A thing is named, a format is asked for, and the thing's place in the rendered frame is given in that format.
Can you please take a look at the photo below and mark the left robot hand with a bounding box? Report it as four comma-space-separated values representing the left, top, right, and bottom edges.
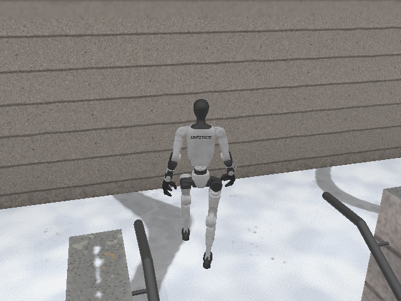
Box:
162, 180, 177, 197

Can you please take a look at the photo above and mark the humanoid robot head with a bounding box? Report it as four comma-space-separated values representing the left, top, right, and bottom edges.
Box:
190, 99, 212, 129

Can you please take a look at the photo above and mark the right robot shin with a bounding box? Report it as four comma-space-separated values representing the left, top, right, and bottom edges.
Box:
205, 217, 217, 260

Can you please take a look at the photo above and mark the right robot hand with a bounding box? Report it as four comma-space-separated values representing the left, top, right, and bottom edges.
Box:
221, 173, 235, 187

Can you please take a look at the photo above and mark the left robot forearm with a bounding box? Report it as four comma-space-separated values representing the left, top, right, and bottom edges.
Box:
164, 152, 177, 182

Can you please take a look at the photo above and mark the right robot upper arm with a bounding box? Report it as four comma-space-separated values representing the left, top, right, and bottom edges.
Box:
214, 127, 231, 161

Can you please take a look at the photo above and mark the left robot upper arm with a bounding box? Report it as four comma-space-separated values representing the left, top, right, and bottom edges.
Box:
171, 126, 188, 162

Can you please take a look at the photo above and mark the right robot forearm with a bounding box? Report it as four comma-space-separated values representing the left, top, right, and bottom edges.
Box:
224, 152, 234, 176

